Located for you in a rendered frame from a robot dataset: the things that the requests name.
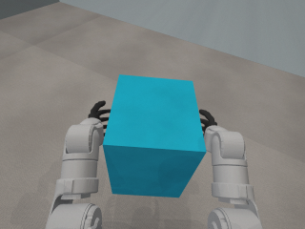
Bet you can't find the robot right forearm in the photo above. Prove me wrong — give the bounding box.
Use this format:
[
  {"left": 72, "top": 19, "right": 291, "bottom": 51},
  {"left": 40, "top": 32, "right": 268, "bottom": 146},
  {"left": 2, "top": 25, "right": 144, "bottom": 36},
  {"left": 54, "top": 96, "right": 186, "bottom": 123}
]
[{"left": 204, "top": 125, "right": 263, "bottom": 229}]

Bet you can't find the right robot upper arm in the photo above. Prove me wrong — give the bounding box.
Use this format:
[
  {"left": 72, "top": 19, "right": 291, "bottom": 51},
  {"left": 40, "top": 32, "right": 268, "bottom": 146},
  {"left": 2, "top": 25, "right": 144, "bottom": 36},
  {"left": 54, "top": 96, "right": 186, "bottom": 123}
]
[{"left": 207, "top": 207, "right": 263, "bottom": 229}]

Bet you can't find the robot right hand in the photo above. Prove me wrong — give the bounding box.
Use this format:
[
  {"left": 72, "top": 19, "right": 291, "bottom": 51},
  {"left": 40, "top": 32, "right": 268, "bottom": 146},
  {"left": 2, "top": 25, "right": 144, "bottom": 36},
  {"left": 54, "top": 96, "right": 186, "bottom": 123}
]
[{"left": 199, "top": 109, "right": 217, "bottom": 137}]

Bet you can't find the carton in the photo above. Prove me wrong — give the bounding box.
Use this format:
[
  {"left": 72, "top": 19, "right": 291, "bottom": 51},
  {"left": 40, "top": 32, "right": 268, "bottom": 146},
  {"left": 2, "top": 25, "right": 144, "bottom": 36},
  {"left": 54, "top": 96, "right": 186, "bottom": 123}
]
[{"left": 102, "top": 74, "right": 207, "bottom": 198}]

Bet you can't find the left robot upper arm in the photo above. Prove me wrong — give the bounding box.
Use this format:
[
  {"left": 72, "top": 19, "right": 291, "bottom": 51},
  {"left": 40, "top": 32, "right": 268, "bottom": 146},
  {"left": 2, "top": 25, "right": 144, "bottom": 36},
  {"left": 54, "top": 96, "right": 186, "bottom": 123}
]
[{"left": 46, "top": 203, "right": 102, "bottom": 229}]

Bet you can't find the robot left forearm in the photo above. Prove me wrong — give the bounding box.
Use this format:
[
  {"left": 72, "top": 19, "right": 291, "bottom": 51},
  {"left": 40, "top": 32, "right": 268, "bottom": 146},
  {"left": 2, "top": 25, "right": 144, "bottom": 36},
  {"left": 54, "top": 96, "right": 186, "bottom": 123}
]
[{"left": 45, "top": 117, "right": 104, "bottom": 229}]

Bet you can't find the robot left hand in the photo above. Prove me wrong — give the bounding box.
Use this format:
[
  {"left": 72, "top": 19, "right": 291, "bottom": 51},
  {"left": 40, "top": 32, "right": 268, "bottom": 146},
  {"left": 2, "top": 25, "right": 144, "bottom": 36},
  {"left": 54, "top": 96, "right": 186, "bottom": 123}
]
[{"left": 88, "top": 100, "right": 111, "bottom": 136}]

